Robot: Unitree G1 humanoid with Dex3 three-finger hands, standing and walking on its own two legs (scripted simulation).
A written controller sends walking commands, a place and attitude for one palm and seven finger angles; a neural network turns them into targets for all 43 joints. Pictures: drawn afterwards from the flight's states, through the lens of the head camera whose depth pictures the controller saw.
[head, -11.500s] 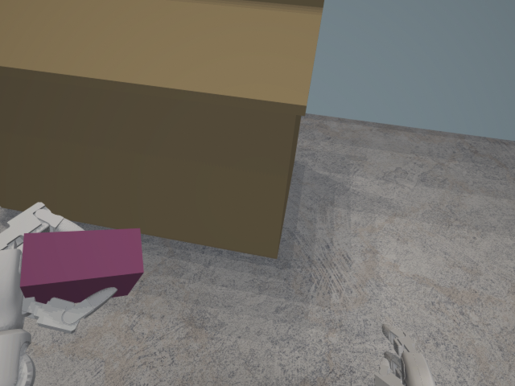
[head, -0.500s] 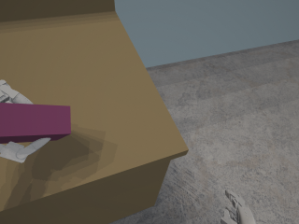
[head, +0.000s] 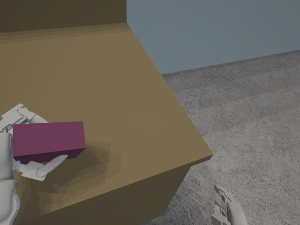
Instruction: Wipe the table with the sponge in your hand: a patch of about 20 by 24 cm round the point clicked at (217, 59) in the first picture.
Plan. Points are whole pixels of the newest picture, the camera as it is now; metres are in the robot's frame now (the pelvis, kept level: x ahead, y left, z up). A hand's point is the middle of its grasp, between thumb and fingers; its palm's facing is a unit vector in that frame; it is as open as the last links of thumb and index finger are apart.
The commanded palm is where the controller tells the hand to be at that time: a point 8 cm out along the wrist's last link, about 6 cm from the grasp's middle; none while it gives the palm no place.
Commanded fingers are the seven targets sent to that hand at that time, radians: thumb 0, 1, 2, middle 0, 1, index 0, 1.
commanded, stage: come to a stop and stand still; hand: left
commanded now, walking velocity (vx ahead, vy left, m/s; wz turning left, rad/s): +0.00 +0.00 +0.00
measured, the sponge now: (59, 143) +0.23 +0.22 +0.14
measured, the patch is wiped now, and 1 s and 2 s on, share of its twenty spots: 0.00 0.00 0.00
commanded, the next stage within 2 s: look again from close up in 0.28 s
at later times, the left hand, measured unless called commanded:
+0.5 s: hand (39, 140) +0.23 +0.25 +0.16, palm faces +0.39 -0.84 -0.37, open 9.4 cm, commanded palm +0.17 +0.28 +0.17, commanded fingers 0.00 0.10 1.30 -1.20 -1.60 -1.20 -1.60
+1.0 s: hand (31, 118) +0.25 +0.27 +0.19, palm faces +0.47 -0.79 -0.40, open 9.4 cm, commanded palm +0.16 +0.27 +0.17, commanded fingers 0.00 0.10 1.30 -1.20 -1.60 -1.20 -1.60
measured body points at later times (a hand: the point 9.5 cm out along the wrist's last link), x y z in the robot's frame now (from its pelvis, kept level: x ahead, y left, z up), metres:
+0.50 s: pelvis +0.01 +0.00 +0.00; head +0.03 +0.02 +0.45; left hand +0.20 +0.29 +0.18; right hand +0.20 -0.22 -0.07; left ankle +0.03 +0.06 -0.74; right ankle +0.00 -0.14 -0.74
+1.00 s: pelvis +0.00 -0.01 +0.00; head +0.03 +0.00 +0.45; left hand +0.22 +0.30 +0.21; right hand +0.19 -0.23 -0.07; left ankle +0.03 +0.06 -0.74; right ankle +0.00 -0.14 -0.74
